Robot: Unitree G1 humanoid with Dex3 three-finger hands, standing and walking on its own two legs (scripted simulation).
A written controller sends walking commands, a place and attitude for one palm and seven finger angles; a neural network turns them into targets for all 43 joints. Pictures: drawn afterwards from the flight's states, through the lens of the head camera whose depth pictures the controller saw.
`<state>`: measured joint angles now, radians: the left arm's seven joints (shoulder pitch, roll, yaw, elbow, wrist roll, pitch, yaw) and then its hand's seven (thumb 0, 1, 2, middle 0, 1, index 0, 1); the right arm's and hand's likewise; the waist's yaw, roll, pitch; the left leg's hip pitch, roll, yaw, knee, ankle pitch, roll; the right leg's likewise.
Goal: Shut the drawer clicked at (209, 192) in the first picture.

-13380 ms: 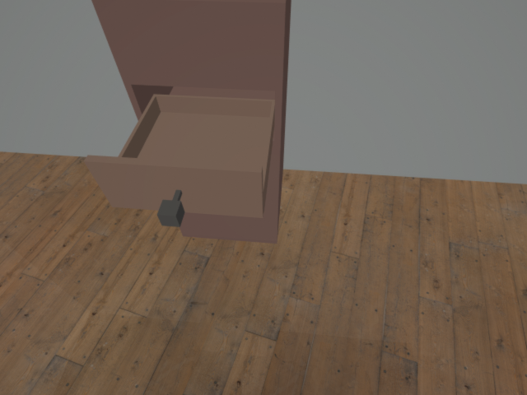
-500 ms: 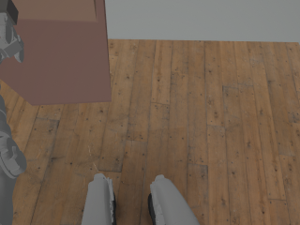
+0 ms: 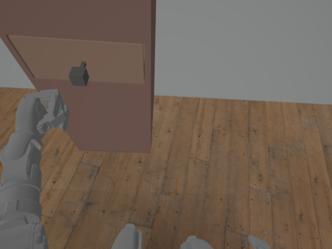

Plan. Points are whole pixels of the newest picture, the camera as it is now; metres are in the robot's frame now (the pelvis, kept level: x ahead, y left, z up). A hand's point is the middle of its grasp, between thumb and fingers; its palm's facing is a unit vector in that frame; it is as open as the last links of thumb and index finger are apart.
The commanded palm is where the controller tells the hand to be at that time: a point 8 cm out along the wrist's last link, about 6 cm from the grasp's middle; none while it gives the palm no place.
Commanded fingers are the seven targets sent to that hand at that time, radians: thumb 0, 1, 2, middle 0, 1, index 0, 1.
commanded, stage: draw the hand back to the body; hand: left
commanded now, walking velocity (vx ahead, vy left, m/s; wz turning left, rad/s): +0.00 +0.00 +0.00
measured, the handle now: (80, 71) +0.62 +0.27 +0.00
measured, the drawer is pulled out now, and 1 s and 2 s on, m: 0.00 0.00 0.00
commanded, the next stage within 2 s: step back with the hand held close in 1.00 s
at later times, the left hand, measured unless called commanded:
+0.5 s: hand (18, 147) +0.28 +0.24 +0.17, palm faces +0.35 -0.89 -0.29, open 3.3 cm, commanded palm +0.22 +0.28 +0.19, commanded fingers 0.00 0.90 0.90 -1.40 -1.60 -1.40 -1.60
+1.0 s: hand out of the picture +0.19 +0.23 +0.24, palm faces +0.43 -0.81 -0.39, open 3.3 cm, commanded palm +0.14 +0.27 +0.25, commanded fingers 0.00 0.90 0.90 -1.40 -1.60 -1.40 -1.60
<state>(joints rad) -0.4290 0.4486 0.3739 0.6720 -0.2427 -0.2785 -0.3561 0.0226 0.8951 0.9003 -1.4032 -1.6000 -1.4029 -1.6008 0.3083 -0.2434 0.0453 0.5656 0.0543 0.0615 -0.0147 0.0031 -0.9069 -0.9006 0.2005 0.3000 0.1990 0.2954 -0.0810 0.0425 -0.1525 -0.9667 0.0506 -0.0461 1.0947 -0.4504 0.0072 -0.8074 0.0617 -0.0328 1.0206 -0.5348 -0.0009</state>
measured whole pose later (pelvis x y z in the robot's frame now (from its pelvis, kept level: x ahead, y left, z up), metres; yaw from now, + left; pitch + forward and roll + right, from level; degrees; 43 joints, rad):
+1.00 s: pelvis +0.02 -0.02 +0.08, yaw +2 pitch -4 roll +0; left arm 0.53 0.32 0.29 -0.44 -0.08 -0.10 0.09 0.02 0.89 0.90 -1.41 -1.60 -1.41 -1.60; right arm 0.19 -0.23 0.03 0.60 0.01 -0.07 -0.10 0.01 -0.91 -0.90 0.20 0.30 0.20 0.30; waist 0.07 0.09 0.00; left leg -0.16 0.02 -0.01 0.45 -0.22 -0.01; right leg -0.02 0.02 0.00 0.40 -0.30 -0.01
